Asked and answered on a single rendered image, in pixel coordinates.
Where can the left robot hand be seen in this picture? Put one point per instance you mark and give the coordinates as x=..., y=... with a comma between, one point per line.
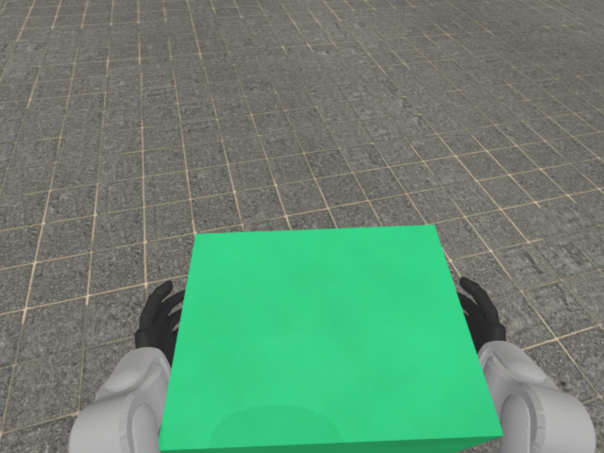
x=155, y=324

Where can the left robot forearm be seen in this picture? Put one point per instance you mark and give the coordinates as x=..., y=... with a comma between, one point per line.
x=128, y=408

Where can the carton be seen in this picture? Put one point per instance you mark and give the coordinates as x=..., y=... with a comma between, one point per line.
x=337, y=340

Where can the right robot hand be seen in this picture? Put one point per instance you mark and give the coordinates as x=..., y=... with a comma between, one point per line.
x=483, y=320

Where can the right robot forearm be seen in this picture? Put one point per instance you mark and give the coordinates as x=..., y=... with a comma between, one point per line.
x=534, y=415

